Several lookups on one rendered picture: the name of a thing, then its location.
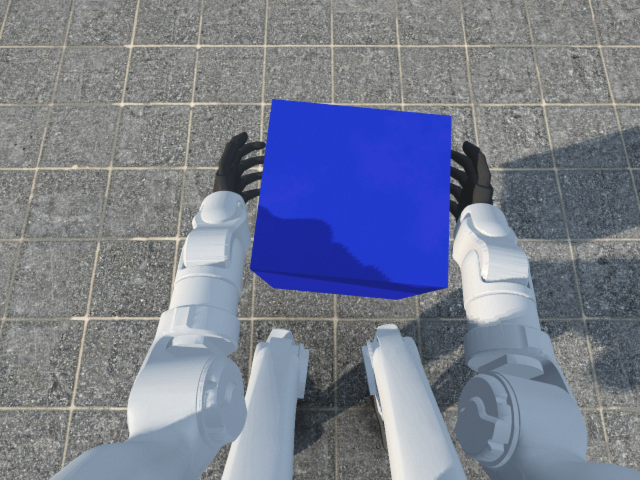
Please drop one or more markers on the right robot foot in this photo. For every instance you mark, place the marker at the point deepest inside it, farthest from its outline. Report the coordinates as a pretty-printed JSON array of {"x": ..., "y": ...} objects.
[{"x": 381, "y": 422}]

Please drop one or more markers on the right robot upper arm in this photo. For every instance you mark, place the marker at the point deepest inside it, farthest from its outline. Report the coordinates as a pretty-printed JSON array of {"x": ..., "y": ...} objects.
[{"x": 521, "y": 429}]

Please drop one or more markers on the left robot upper arm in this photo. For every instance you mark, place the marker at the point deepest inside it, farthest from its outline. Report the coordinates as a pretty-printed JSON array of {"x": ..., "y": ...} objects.
[{"x": 181, "y": 412}]

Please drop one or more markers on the robot left shin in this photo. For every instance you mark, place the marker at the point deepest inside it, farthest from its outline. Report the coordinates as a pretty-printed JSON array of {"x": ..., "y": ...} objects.
[{"x": 278, "y": 333}]

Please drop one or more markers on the left robot forearm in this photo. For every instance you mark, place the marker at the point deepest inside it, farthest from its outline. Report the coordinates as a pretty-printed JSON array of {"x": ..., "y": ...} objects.
[{"x": 202, "y": 317}]

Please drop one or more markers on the carton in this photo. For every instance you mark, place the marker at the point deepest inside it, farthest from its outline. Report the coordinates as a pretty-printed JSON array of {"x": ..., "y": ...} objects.
[{"x": 354, "y": 201}]

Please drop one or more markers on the robot left hand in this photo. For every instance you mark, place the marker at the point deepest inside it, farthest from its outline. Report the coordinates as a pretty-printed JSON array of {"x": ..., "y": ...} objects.
[{"x": 228, "y": 176}]

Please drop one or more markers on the right robot forearm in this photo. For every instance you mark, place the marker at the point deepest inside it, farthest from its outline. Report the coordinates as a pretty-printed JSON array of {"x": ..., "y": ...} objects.
[{"x": 504, "y": 333}]

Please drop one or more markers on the robot right hand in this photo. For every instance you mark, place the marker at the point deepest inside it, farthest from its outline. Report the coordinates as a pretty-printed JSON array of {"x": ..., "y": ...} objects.
[{"x": 475, "y": 181}]

